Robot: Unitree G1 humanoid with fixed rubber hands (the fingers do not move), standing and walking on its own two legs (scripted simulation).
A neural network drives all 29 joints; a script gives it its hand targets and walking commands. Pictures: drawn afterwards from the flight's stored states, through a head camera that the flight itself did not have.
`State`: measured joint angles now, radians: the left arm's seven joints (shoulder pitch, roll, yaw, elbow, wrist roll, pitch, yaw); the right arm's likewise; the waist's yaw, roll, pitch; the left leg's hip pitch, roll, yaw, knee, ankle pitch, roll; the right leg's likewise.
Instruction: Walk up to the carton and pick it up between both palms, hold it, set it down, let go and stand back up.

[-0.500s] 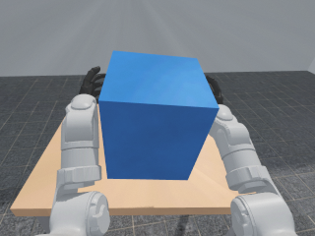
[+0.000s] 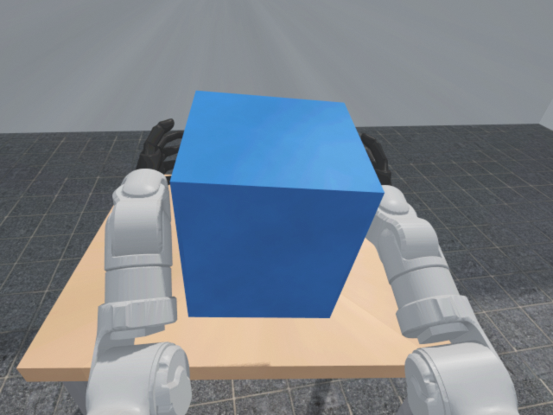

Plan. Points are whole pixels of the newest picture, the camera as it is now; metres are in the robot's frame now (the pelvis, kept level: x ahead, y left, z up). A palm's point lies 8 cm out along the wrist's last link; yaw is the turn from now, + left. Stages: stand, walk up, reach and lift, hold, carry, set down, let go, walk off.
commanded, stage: hold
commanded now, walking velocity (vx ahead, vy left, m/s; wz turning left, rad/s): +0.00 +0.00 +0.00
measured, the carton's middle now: (266, 210) +0.36 +0.01 +0.19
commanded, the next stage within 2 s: none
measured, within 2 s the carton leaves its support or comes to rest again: neither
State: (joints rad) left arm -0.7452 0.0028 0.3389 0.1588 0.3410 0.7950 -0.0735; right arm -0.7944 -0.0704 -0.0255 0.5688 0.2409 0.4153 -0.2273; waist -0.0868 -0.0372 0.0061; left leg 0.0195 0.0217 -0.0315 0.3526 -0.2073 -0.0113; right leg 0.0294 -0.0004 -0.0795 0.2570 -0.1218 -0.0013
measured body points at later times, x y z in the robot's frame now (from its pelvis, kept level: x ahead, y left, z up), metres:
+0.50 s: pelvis +0.00 +0.00 +0.00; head -0.07 +0.03 +0.44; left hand +0.38 +0.16 +0.25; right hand +0.38 -0.14 +0.24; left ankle +0.00 +0.12 -0.75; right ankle +0.03 -0.12 -0.75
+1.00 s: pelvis +0.00 +0.00 +0.00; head -0.07 +0.03 +0.44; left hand +0.38 +0.16 +0.25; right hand +0.38 -0.14 +0.23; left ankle +0.00 +0.12 -0.75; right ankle +0.03 -0.12 -0.75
